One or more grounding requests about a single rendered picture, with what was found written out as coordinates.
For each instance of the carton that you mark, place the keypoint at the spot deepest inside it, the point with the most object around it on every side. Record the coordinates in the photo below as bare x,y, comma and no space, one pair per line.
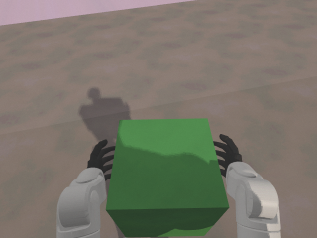
165,179

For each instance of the robot left forearm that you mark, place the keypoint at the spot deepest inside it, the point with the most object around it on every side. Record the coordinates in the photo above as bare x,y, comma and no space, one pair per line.
78,208

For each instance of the robot right forearm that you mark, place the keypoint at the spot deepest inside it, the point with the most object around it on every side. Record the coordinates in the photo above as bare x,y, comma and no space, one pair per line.
256,202

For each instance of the left robot hand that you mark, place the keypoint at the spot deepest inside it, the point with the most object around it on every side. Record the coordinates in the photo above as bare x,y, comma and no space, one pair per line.
96,160

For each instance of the right robot hand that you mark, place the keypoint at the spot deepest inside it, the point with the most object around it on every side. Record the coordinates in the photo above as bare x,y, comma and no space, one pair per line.
231,155

